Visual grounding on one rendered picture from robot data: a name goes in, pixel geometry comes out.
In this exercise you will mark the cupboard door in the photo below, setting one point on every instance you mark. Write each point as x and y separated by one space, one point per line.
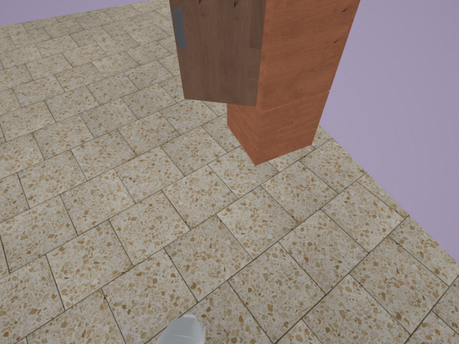
221 59

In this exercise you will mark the robot left thigh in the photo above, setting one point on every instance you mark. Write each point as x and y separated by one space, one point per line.
183 330

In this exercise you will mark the handle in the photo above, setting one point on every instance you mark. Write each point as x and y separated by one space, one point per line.
179 27

